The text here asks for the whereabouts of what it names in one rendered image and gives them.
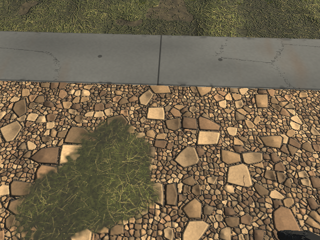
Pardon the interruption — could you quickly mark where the robot right hand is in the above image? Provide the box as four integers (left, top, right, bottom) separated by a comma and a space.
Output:
277, 230, 320, 240

